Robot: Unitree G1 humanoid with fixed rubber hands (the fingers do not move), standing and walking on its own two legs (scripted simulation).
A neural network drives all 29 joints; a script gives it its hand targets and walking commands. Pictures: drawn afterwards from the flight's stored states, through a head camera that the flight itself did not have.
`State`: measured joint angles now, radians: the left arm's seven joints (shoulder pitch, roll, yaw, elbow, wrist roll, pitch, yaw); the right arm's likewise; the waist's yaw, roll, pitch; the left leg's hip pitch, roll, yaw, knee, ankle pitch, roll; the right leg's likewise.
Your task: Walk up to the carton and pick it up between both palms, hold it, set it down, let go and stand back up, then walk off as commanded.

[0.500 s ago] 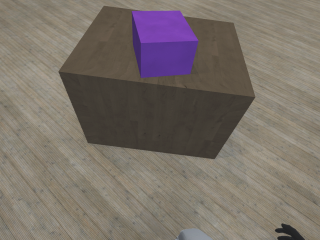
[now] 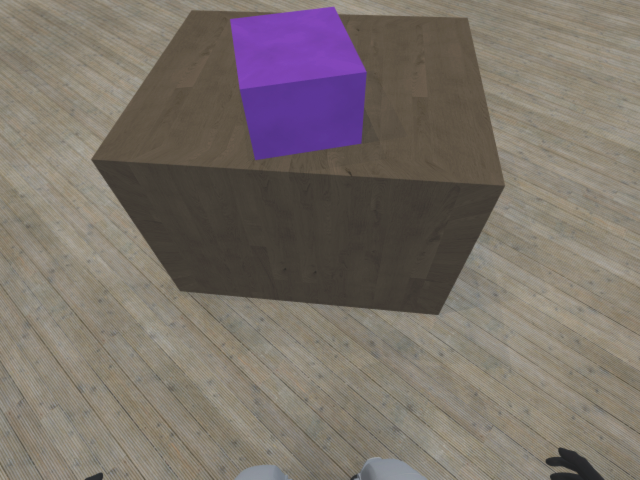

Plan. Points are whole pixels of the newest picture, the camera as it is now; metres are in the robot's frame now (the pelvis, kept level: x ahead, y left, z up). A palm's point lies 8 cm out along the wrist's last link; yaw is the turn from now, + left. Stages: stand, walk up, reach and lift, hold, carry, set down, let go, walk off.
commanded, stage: walk off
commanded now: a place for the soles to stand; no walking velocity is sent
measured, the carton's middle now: (295, 81) +0.93 +0.06 -0.04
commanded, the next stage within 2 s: stand in 0.12 s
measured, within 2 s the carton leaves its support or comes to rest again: neither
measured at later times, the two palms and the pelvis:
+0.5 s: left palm out of the picture +0.06 +0.34 -0.09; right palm out of the picture +0.07 -0.28 -0.08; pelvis -0.03 +0.03 +0.00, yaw +0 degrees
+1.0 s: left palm out of the picture +0.12 +0.34 -0.08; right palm out of the picture +0.09 -0.28 -0.08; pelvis +0.00 +0.02 +0.00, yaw +0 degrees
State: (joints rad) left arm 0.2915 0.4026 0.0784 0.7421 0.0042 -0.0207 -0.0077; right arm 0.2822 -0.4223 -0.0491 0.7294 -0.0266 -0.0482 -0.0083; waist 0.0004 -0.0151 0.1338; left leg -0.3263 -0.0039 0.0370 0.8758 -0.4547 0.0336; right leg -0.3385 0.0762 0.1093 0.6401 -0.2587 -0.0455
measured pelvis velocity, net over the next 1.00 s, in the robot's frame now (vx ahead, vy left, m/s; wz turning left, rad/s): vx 0.00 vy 0.02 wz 0.00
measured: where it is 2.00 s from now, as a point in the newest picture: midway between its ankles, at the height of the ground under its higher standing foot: outside the picture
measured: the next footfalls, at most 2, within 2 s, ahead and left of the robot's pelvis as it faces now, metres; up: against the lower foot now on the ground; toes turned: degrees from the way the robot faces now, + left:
left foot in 0.26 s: +0.05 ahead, +0.13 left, +0.00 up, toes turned +2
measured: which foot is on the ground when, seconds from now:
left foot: up 0.00-0.24, down 0.26-1.00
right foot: down 0.00-1.00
